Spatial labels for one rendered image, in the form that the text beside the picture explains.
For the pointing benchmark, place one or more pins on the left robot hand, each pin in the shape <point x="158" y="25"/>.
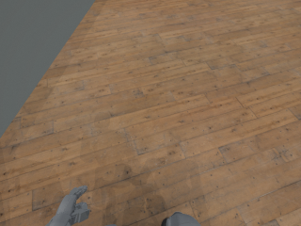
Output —
<point x="77" y="211"/>

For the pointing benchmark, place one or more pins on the right robot thigh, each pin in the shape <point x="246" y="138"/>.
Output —
<point x="180" y="219"/>

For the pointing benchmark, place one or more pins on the robot left forearm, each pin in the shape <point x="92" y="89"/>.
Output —
<point x="61" y="219"/>

